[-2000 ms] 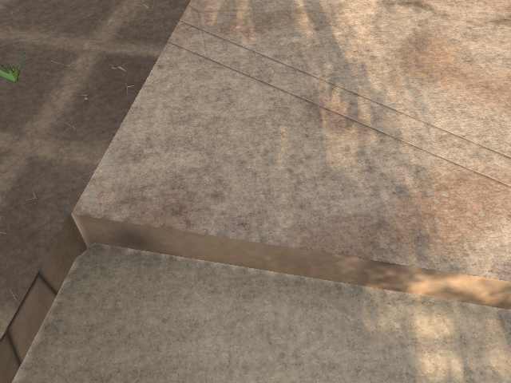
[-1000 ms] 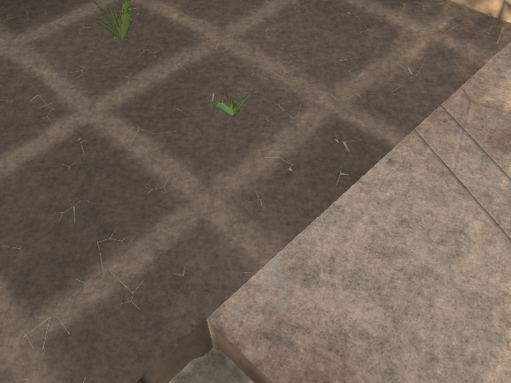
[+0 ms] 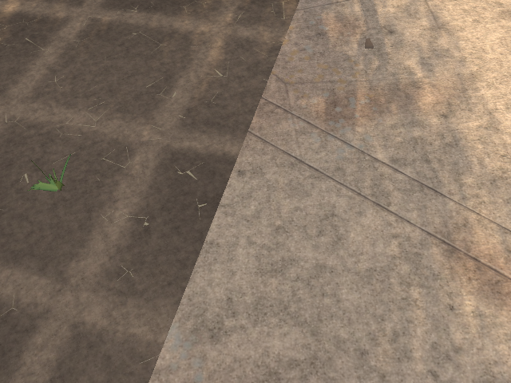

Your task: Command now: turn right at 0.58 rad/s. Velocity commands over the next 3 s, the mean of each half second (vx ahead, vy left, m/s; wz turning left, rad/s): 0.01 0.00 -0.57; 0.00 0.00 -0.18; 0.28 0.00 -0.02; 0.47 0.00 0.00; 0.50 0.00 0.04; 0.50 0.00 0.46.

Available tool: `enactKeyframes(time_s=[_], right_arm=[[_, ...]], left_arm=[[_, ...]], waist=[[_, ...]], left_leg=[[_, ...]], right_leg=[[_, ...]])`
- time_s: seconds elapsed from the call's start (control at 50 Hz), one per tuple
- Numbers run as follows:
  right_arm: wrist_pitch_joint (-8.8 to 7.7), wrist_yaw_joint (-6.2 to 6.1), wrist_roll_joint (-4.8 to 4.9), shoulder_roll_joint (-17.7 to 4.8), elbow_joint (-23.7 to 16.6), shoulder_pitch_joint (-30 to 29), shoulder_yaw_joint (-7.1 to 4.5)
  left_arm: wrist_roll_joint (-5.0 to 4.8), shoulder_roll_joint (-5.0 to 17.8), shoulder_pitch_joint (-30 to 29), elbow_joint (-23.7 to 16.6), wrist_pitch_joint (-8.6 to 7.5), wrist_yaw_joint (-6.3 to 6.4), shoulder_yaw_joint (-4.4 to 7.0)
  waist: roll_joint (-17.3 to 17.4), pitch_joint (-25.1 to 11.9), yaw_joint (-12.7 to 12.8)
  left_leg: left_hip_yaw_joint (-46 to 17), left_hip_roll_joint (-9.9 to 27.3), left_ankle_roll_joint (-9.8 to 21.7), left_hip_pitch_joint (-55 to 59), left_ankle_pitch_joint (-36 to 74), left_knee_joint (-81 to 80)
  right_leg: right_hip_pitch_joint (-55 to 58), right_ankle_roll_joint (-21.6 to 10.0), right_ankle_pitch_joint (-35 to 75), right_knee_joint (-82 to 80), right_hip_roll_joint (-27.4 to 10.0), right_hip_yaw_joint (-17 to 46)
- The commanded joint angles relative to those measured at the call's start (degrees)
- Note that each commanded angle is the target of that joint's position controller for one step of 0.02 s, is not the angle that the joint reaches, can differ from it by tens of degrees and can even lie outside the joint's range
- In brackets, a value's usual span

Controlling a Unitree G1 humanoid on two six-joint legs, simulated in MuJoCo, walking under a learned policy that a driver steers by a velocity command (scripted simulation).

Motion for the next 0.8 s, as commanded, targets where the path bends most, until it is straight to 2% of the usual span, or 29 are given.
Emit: enactKeyframes(time_s=[0.02, 0.08, 0.1, 0.12, 0.14, 0.16, 0.18, 0.2, 0.22, 0.24, 0.26, 0.28, 0.32, 0.34, 0.38, 0.42, 0.48, 0.54, 0.58, 0.6, 0.62, 0.64, 0.66, 0.68, 0.7, 0.72, 0.74, 0.8], right_arm=[[-0.94, -0.07, 0.41, -3.7, -3.1, 0.7, -0.92], [-1.49, 0.54, 0.63, -4.5, -2.9, 2.6, -1.34], [-1.76, 0.71, 0.53, -4.5, -2.6, 4.0, -1.61], [-2.05, 0.69, 0.00, -4.7, -2.1, 5.4, -1.98], [-2.23, 0.64, -0.67, -6.7, -1.5, 7.2, -2.78], [-1.87, 0.27, -1.80, -11.3, -2.5, 8.1, -3.46], [-2.27, 0.89, -4.14, -11.5, -4.5, 5.0, -3.40], [-2.41, 0.92, -4.04, -8.4, -6.8, -1.1, -2.44], [-2.26, 0.69, -3.05, -4.9, -7.2, -4.0, -1.48], [-1.95, 0.12, -2.00, -3.4, -7.7, -4.3, -0.81], [-1.73, -0.74, -1.33, -3.0, -7.9, -3.2, -0.34], [-1.58, -1.73, -1.32, -3.5, -7.7, -0.2, -0.24], [-1.28, -2.77, -1.90, -4.5, -7.2, 5.6, -0.46], [-1.27, -2.93, -2.24, -5.4, -7.3, 7.7, -0.78], [-1.20, -2.78, -2.39, -7.0, -7.7, 9.1, -1.47], [-0.93, -2.46, -2.12, -8.1, -8.6, 7.7, -1.93], [-0.68, -1.68, -1.57, -9.3, -9.3, 5.4, -2.12], [-1.05, -0.89, -0.34, -9.8, -8.4, 5.9, -2.14], [-1.20, -0.63, 0.58, -8.9, -7.6, 5.3, -1.80], [-1.40, -0.35, 0.62, -7.2, -6.3, 7.5, -1.22], [-1.79, 0.07, -0.74, -4.5, -5.6, 9.9, -0.41], [-2.06, 0.62, -3.22, -0.3, -7.0, 10.2, 1.33], [-1.50, -0.13, -1.79, -5.1, -6.9, 6.0, -0.18], [-0.85, -0.20, -0.25, -6.8, -6.0, 7.0, -1.07], [-0.38, -0.21, -0.28, -6.1, -4.5, 8.7, -1.26], [-0.26, -0.35, -1.00, -6.7, -4.4, 7.2, -1.58], [-0.29, -0.40, -1.41, -6.3, -4.2, 7.2, -1.55], [-0.63, 0.06, -0.93, -2.9, -2.8, 8.8, -0.33]], left_arm=[[-0.16, 8.9, -1.3, -4.7, -0.14, -0.20, 2.84], [-1.40, 8.5, -2.4, -4.4, -0.12, -0.40, 2.93], [-2.19, 8.0, -3.5, -4.3, -0.19, -0.28, 2.85], [-2.79, 7.4, -3.6, -3.9, -0.46, -0.24, 2.73], [-2.45, 5.8, -1.5, -3.3, -0.87, -0.46, 2.61], [-0.84, 2.7, 4.5, -2.4, -1.04, -0.85, 2.06], [-1.84, 8.5, 6.2, -2.8, -1.52, -0.49, 4.19], [-2.88, 11.6, 6.8, -1.6, -1.05, -0.47, 5.40], [-2.96, 11.6, 5.9, -0.5, -0.29, -0.22, 5.54], [-2.33, 9.6, 5.4, 0.2, 0.44, 0.03, 5.00], [-1.95, 8.3, 3.5, -0.7, 0.53, -0.32, 4.40], [-2.13, 7.5, 0.2, -1.9, 0.08, -0.74, 3.94], [-2.45, 5.7, -3.7, -3.0, -0.52, -0.96, 3.16], [-2.47, 5.7, -4.4, -3.2, -0.65, -0.93, 3.06], [-2.06, 4.8, -4.6, -3.3, -0.66, -1.02, 2.57], [-1.68, 3.5, -4.2, -3.3, -0.56, -1.46, 1.81], [-1.51, 1.9, -3.8, -3.3, -0.62, -2.08, 0.69], [-1.72, 2.9, -2.0, -2.7, -0.54, -2.34, 0.96], [-1.68, 2.4, 0.9, -1.2, -0.71, -2.38, 1.12], [-1.48, 2.9, 1.4, -0.7, -0.85, -2.27, 1.27], [-1.13, 5.5, 1.6, -1.2, -1.15, -1.94, 1.81], [0.16, 8.5, 0.6, -2.9, -1.72, -1.27, 1.75], [1.72, 4.9, 0.1, -3.1, -3.04, -2.00, 0.74], [1.70, 3.7, -3.8, -2.6, -4.08, -2.45, 0.02], [1.13, 3.1, -6.8, -2.1, -4.61, -2.69, -0.09], [0.71, 2.7, -7.0, -1.7, -5.15, -2.84, -0.20], [0.45, 2.7, -6.8, -0.9, -5.44, -2.81, -0.24], [0.53, 1.3, -5.7, 0.3, -5.42, -2.45, -0.42]], waist=[[-10.9, -8.1, 0.1], [-12.0, -8.3, 0.3], [-11.5, -8.0, -1.0], [-10.1, -7.5, -2.0], [-3.7, -7.8, -1.3], [11.9, -9.2, 1.7], [14.1, -9.7, 1.9], [11.2, -6.9, 3.4], [8.5, -3.4, 4.1], [7.1, -2.2, 3.3], [5.9, -0.9, 1.9], [5.9, -0.5, 0.3], [8.1, -2.2, -2.7], [8.9, -3.5, -3.6], [9.1, -5.8, -4.0], [9.0, -6.8, -3.4], [9.8, -6.8, -2.9], [10.3, -6.8, -2.3], [8.6, -7.1, 0.0], [6.4, -6.9, 0.2], [-1.3, -8.7, -0.9], [-17.7, -10.2, -2.3], [-13.2, -11.2, 1.6], [-11.2, -8.1, -0.5], [-10.5, -6.4, -1.9], [-7.6, -4.4, -1.7], [-6.5, -4.3, -1.9], [-7.1, -7.7, -2.0]], left_leg=[[0.4, -1.1, 0.5, 2.4, -0.7, -6.5], [-0.2, -1.4, 1.2, 7.1, 2.5, -17.2], [0.1, -1.3, 1.9, 9.8, 7.3, -24.7], [0.5, -1.0, 2.9, 14.0, 14.2, -33.2], [-3.6, 4.2, 4.9, 20.0, 20.3, -36.0], [-18.5, 19.5, 12.4, 26.7, 42.5, -34.0], [-27.8, 29.9, 23.1, 16.5, 45.8, -35.8], [-23.3, 27.0, 24.5, 11.8, 37.9, -36.8], [-15.2, 21.0, 21.3, 9.3, 27.5, -36.4], [-10.6, 16.8, 19.4, 9.6, 22.1, -35.5], [-7.8, 14.8, 19.5, 10.6, 19.2, -35.6], [-5.9, 13.6, 19.7, 13.1, 16.6, -36.1], [-5.4, 14.6, 21.2, 21.6, 20.5, -35.4], [-5.7, 16.0, 22.0, 25.1, 25.1, -34.9], [-5.8, 18.8, 23.2, 29.0, 32.3, -34.5], [-3.5, 19.8, 23.1, 27.7, 35.1, -34.4], [-0.4, 19.5, 22.7, 20.0, 36.7, -34.6], [-1.2, 20.5, 22.0, 18.6, 35.5, -33.8], [0.2, 19.0, 19.4, 16.9, 32.1, -30.7], [1.6, 17.1, 16.5, 14.8, 27.9, -28.7], [6.0, 13.1, 11.9, 8.9, 17.3, -21.3], [10.2, 7.2, 4.9, -1.0, -7.4, -9.6], [3.9, 6.5, 2.7, 2.5, -13.5, 1.7], [2.0, 6.8, 2.1, 2.7, -12.1, 6.6], [1.7, 6.5, 1.9, 2.3, -9.7, 8.5], [0.6, 7.0, 2.0, -2.1, -7.0, 6.6], [0.4, 7.0, 1.8, -1.5, -4.4, 5.9], [1.4, 6.6, 1.4, 3.2, -2.1, -2.7]], right_leg=[[7.4, -9.6, 31.0, -4.6, -13.0, 15.7], [7.5, -8.2, 28.4, -4.1, -11.9, 19.4], [7.0, -6.9, 25.1, -3.3, -10.6, 19.6], [5.2, -5.3, 19.0, -2.0, -8.6, 18.8], [0.2, -2.3, 4.4, 4.8, -4.8, 14.6], [-12.1, 2.4, -22.0, 22.6, 5.3, 3.8], [-13.9, 7.2, -28.9, 42.8, 5.7, 1.9], [-14.4, 8.9, -25.5, 55.3, 2.8, 0.5], [-16.3, 9.2, -20.5, 58.8, 1.6, -0.7], [-18.2, 9.8, -16.0, 63.0, 2.0, -2.0], [-20.2, 10.4, -11.7, 62.1, 1.8, -1.9], [-22.1, 10.6, -7.7, 58.1, 1.3, -2.5], [-25.1, 11.6, -5.8, 50.4, 1.0, -3.8], [-25.5, 12.2, -7.0, 47.3, 0.6, -4.0], [-24.7, 13.1, -10.6, 41.4, -1.2, -4.7], [-20.9, 13.1, -12.0, 35.3, -3.5, -6.9], [-10.2, 10.8, -13.5, 24.3, -4.8, -9.9], [-4.5, 7.5, -11.4, 13.7, -4.7, -11.1], [2.6, 4.3, -1.0, -0.8, -3.2, -13.1], [7.4, 2.8, 4.9, -8.2, -2.1, -12.8], [15.7, 1.6, 18.7, -9.1, -6.2, -6.1], [18.2, -6.3, 33.3, -9.2, -21.2, 10.6], [7.7, -15.3, 28.4, -11.2, -25.2, 12.7], [3.9, -14.8, 24.4, -11.5, -21.9, 7.8], [2.6, -11.9, 21.4, -10.6, -18.0, 3.6], [4.9, -10.2, 20.4, -10.0, -16.9, 3.1], [5.1, -9.8, 25.1, -9.1, -16.7, 2.7], [8.2, -9.4, 30.3, -7.4, -15.0, 0.1]])
Next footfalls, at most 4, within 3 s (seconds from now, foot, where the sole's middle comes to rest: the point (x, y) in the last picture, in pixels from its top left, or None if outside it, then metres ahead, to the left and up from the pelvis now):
0.14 left None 0.03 0.14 -0.78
0.62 right None -0.06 -0.10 -0.78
0.96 left None -0.01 0.13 -0.78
1.54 right None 0.05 -0.16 -0.78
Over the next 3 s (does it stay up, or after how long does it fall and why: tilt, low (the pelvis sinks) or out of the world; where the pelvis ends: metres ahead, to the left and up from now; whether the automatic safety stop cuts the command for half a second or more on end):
stays up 0.69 -0.29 0.13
